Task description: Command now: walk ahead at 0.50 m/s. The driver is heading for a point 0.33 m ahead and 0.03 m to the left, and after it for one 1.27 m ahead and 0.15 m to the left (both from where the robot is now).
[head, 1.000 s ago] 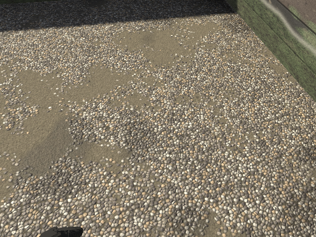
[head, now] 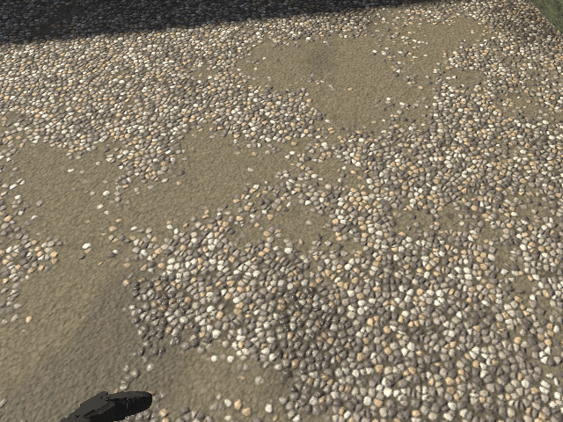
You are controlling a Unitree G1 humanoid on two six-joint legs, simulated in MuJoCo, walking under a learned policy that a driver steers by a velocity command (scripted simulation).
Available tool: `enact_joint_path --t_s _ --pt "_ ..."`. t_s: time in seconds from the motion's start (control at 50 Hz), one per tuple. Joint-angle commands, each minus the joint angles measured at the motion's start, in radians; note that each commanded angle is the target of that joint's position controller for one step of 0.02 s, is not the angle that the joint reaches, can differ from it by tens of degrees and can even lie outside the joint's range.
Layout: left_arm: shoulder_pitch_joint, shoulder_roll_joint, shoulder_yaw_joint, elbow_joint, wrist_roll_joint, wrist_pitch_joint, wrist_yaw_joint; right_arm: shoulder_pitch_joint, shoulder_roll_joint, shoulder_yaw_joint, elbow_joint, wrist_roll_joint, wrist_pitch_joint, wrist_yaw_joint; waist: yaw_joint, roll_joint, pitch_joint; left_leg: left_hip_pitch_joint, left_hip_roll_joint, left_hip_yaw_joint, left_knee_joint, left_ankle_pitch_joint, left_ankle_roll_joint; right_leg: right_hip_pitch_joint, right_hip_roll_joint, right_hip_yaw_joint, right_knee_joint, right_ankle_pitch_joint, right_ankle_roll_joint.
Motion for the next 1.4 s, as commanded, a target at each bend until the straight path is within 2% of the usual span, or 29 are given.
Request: enact_joint_path --t_s 0.02,0.06,0.08,0.1,0.12,0.14,0.16,0.2,0.24,0.3,0.4,0.54,0.6,0.62,0.64,0.66,0.68,0.7,0.74,0.84,0.92,1.0,1.02,1.04,1.06,1.08,1.1,1.22,1.4 --pt "-0.118 0.036 0.003 -0.095 -0.004 -0.018 -0.022 0.057 -0.139 -0.032 -0.018 0.005 0.002 -0.005 0.011 0.090 0.086 0.062 0.298 -0.177 -0.077 0.558 0.127 0.011 0.024 -0.026 -0.094 -0.045 -0.044" --pt "-0.045 0.070 0.018 -0.084 0.003 -0.027 -0.031 0.024 -0.165 -0.038 -0.028 -0.006 0.011 -0.004 0.068 0.109 0.030 0.075 0.283 -0.147 0.018 0.755 0.106 0.180 0.063 -0.059 -0.130 -0.119 -0.083" --pt "0.085 0.112 0.039 -0.044 0.010 -0.028 -0.028 -0.010 -0.166 -0.036 -0.044 -0.008 0.012 -0.001 0.133 0.105 -0.050 0.026 0.240 -0.111 0.145 0.882 0.089 0.385 0.081 -0.070 -0.126 -0.098 -0.111" --pt "0.302 0.180 0.063 0.004 0.013 -0.027 -0.022 -0.056 -0.155 -0.028 -0.077 -0.023 0.008 0.000 0.227 0.061 -0.188 -0.160 0.190 -0.073 0.399 0.766 0.054 0.719 -0.036 0.067 -0.079 0.013 -0.173" --pt "0.428 0.278 0.087 0.029 0.013 -0.025 -0.021 0.077 -0.049 0.008 -0.077 -0.029 -0.014 0.012 0.209 -0.169 -0.378 -0.533 0.036 -0.022 0.828 0.203 -0.018 1.126 -0.308 0.498 -0.130 -0.114 -0.343" --pt "0.459 0.209 0.070 0.044 0.002 -0.017 -0.017 0.072 -0.097 -0.005 -0.062 -0.011 -0.032 0.024 0.220 -0.190 -0.414 -0.666 0.024 -0.149 0.938 -0.190 -0.010 1.144 -0.356 0.712 -0.261 -0.266 -0.352" --pt "0.333 0.173 0.057 0.023 0.003 -0.018 -0.012 -0.023 -0.171 -0.031 -0.091 0.013 -0.032 0.020 0.197 -0.128 -0.207 -0.734 0.065 -0.137 0.970 -0.139 -0.011 0.968 -0.334 0.561 -0.287 -0.192 -0.304" --pt "0.173 0.107 0.034 0.001 0.018 -0.028 -0.018 -0.121 -0.151 -0.037 -0.111 -0.003 -0.012 -0.005 0.120 0.016 -0.049 -0.627 0.127 -0.099 0.866 -0.033 -0.026 0.647 -0.258 0.292 -0.322 0.206 -0.249" --pt "0.131 0.069 0.027 0.011 0.030 -0.042 -0.024 -0.065 -0.108 -0.042 -0.094 -0.011 0.019 -0.014 0.058 -0.028 -0.046 -0.488 0.150 -0.107 0.779 0.012 -0.037 0.507 -0.202 0.143 -0.352 0.380 -0.208" --pt "0.128 0.113 0.037 0.038 0.039 -0.040 -0.003 -0.085 -0.084 -0.049 -0.122 -0.012 0.042 -0.017 0.030 -0.050 -0.047 -0.488 0.126 -0.091 0.699 0.116 -0.065 0.466 -0.196 0.023 -0.377 0.527 -0.212" --pt "0.144 0.154 0.043 0.070 0.022 -0.006 0.045 -0.224 -0.073 -0.045 -0.207 -0.018 0.048 0.005 0.066 -0.057 -0.042 -0.485 0.129 -0.037 0.450 0.344 -0.076 0.509 -0.172 -0.107 -0.385 0.429 -0.176" --pt "0.172 0.210 0.064 0.079 -0.008 0.040 0.052 -0.345 -0.108 -0.051 -0.318 -0.021 0.063 0.049 0.104 -0.063 -0.013 -0.484 0.113 0.023 0.270 0.184 -0.032 0.654 -0.248 -0.102 -0.257 0.345 -0.162" --pt "0.180 0.211 0.069 0.070 -0.020 0.053 0.057 -0.227 -0.151 -0.073 -0.310 -0.020 0.056 0.053 0.045 -0.019 -0.069 -0.257 0.046 0.058 0.050 0.349 0.037 0.626 -0.179 -0.158 0.003 0.397 -0.079" --pt "0.198 0.192 0.062 0.047 0.008 0.046 0.052 -0.141 -0.256 -0.105 -0.307 -0.025 0.054 0.032 0.025 0.123 -0.158 -0.004 0.174 -0.142 0.072 0.823 0.111 0.433 -0.093 -0.195 0.248 0.148 -0.002" --pt "0.241 0.120 0.032 0.003 0.045 0.035 0.034 -0.131 -0.356 -0.120 -0.325 -0.041 0.055 0.020 0.071 0.328 -0.262 0.266 0.444 -0.509 0.100 1.159 0.350 0.078 0.078 -0.154 0.580 -0.706 0.072" --pt "0.187 0.162 0.039 0.008 0.029 0.028 0.017 -0.121 -0.273 -0.098 -0.344 -0.042 0.057 0.022 0.012 0.188 -0.377 0.262 0.443 -0.537 0.061 0.991 0.370 0.048 0.067 0.055 0.688 -0.744 0.058" --pt "0.133 0.179 0.044 -0.007 -0.003 0.035 0.012 -0.197 -0.237 -0.086 -0.361 -0.039 0.055 0.022 0.024 0.129 -0.290 0.182 0.402 -0.430 0.044 0.882 0.319 0.008 0.033 0.065 0.699 -0.676 0.045" --pt "0.126 0.169 0.044 0.005 -0.004 0.048 0.021 -0.259 -0.196 -0.074 -0.368 -0.024 0.058 0.019 0.051 0.057 -0.213 0.088 0.352 -0.354 0.028 0.756 0.256 0.004 0.003 0.056 0.642 -0.615 0.045" --pt "0.123 0.175 0.051 0.007 0.008 0.074 0.038 -0.314 -0.167 -0.059 -0.378 -0.021 0.068 0.010 0.088 0.080 -0.134 -0.101 0.289 -0.284 -0.019 0.624 0.214 0.101 -0.010 0.035 0.538 -0.530 0.056" --pt "0.156 0.130 0.037 0.019 0.004 0.088 0.051 -0.313 -0.188 -0.061 -0.373 -0.039 0.069 -0.005 0.093 0.148 -0.141 -0.172 0.246 -0.234 -0.035 0.540 0.201 0.227 0.006 0.015 0.314 -0.455 0.081" --pt "0.133 0.140 0.037 0.017 0.001 0.092 0.046 -0.316 -0.179 -0.050 -0.362 -0.046 0.077 -0.007 0.069 0.179 -0.116 -0.207 0.246 -0.267 -0.055 0.291 0.183 0.300 0.004 0.008 0.179 -0.428 0.074" --pt "0.186 0.116 0.030 0.041 0.010 0.077 0.024 -0.310 -0.142 -0.028 -0.340 -0.035 0.083 -0.003 0.103 0.161 -0.080 -0.247 0.206 -0.272 -0.011 0.136 0.113 0.463 0.030 -0.034 -0.150 -0.268 0.024" --pt "0.201 0.139 0.032 0.044 0.026 0.073 0.019 -0.270 -0.126 -0.022 -0.325 -0.038 0.078 -0.001 0.092 0.122 -0.081 -0.277 0.173 -0.249 0.021 0.089 0.062 0.525 -0.016 0.010 -0.184 -0.209 0.001" --pt "0.204 0.200 0.040 0.034 0.039 0.071 0.021 -0.236 -0.109 -0.018 -0.322 -0.052 0.069 0.002 0.053 -0.003 -0.072 -0.328 0.095 -0.173 0.118 0.012 0.010 0.542 -0.137 0.129 -0.206 -0.104 -0.047" --pt "0.161 0.205 0.042 0.043 0.036 0.069 0.018 -0.244 -0.097 -0.019 -0.340 -0.050 0.063 0.006 0.018 -0.170 -0.039 -0.272 0.031 -0.069 0.135 0.011 -0.028 0.396 -0.199 0.207 -0.270 -0.221 -0.121" --pt "0.102 0.150 0.027 0.019 0.035 0.060 0.016 -0.288 -0.125 -0.024 -0.335 -0.055 0.063 0.004 0.032 -0.152 -0.007 -0.197 0.050 -0.074 0.136 0.080 -0.044 0.320 -0.173 0.205 -0.305 -0.345 -0.115" --pt "0.098 0.137 0.023 0.023 0.035 0.052 0.016 -0.319 -0.129 -0.029 -0.336 -0.052 0.066 0.002 0.044 -0.140 0.003 -0.169 0.049 -0.073 0.134 0.137 -0.044 0.314 -0.133 0.169 -0.296 -0.401 -0.079" --pt "0.181 0.138 0.015 0.050 0.019 0.035 0.028 -0.288 -0.106 -0.031 -0.299 -0.045 0.075 -0.001 0.071 -0.040 0.043 -0.149 0.071 -0.102 0.108 0.202 -0.028 0.334 -0.061 0.088 -0.252 -0.413 -0.031" --pt "0.206 0.122 0.008 0.065 0.014 0.042 0.027 -0.262 -0.108 -0.034 -0.258 -0.039 0.063 -0.007 0.089 0.045 0.002 -0.125 0.089 -0.121 0.117 0.323 -0.028 0.391 -0.020 0.041 -0.184 -0.295 -0.033"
